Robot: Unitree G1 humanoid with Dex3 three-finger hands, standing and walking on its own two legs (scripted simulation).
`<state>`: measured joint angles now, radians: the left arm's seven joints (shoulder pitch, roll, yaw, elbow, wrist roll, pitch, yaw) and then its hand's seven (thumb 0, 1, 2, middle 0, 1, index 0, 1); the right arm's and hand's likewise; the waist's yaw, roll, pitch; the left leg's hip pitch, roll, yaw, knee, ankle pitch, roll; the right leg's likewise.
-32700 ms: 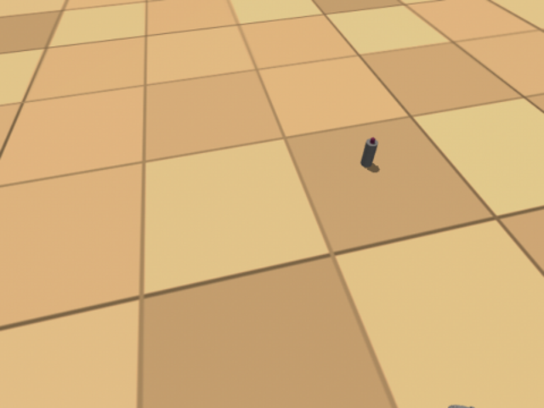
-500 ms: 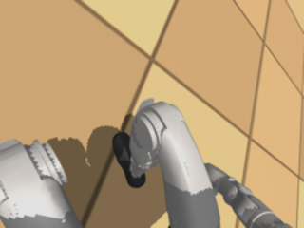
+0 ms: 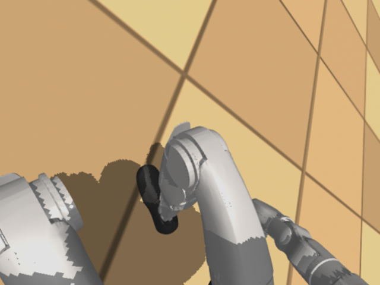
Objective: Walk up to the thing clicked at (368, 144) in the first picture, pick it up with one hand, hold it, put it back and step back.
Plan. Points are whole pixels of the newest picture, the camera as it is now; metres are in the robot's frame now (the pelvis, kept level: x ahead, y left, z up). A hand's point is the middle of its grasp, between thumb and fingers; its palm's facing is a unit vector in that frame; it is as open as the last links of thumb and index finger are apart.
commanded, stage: open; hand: left
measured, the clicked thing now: out of the picture +0.47 +0.35 -0.21
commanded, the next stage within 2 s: withdraw in 0.34 s
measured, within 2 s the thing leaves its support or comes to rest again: rests again in 0.38 s
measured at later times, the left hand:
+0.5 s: hand out of the picture +0.48 +0.36 -0.16, palm faces +0.59 -0.80 -0.02, open 14.6 cm
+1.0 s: hand out of the picture +0.43 +0.45 -0.09, palm faces +0.55 -0.82 -0.16, open 17.4 cm
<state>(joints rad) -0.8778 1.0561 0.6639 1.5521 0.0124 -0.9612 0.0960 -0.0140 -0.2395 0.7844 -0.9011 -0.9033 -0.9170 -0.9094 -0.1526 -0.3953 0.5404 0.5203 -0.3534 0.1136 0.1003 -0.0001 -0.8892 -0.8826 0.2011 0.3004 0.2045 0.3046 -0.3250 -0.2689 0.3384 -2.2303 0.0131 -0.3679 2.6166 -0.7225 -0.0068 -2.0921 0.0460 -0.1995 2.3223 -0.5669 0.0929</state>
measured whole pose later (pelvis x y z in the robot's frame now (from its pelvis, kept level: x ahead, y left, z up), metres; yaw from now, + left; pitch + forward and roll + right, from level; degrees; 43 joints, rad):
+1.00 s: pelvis +0.00 +0.00 +0.01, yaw +2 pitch +22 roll -16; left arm -0.83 1.05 0.68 1.35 0.04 -0.65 -0.11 -0.02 -0.57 0.03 -0.10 -0.08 -0.12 -0.06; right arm -0.02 -0.36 0.36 0.56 -0.20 0.16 0.10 0.00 -0.88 -0.89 0.20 0.30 0.21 0.31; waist -0.24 -0.15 0.18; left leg -2.27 0.02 -0.28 2.54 -0.70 0.02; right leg -2.14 0.01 -0.14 2.30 -0.58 0.06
